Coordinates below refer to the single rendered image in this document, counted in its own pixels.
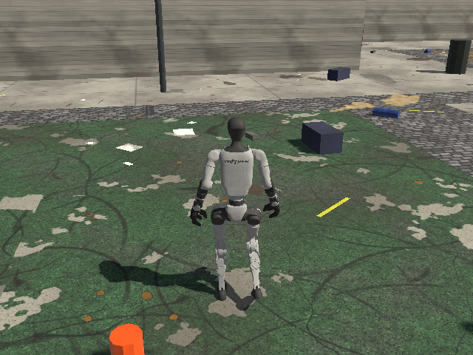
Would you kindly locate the robot left shin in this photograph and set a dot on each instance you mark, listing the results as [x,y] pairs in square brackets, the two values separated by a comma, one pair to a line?
[220,268]

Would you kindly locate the robot right upper arm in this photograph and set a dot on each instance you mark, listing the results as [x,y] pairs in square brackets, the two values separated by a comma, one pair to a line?
[259,156]

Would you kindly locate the right robot hand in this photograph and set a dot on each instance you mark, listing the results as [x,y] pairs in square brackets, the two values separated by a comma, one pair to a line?
[270,207]

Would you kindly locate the right robot forearm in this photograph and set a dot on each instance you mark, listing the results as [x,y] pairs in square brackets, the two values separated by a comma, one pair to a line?
[271,193]

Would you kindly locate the left robot hand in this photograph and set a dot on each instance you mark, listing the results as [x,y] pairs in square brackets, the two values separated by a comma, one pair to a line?
[194,215]

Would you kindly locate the robot left upper arm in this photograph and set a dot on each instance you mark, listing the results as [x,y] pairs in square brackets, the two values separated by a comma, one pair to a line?
[213,155]

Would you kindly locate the left robot forearm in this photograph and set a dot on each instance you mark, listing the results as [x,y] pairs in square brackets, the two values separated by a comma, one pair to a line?
[200,197]

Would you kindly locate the humanoid robot torso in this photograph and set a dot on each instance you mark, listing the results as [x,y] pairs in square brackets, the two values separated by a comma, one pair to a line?
[236,170]

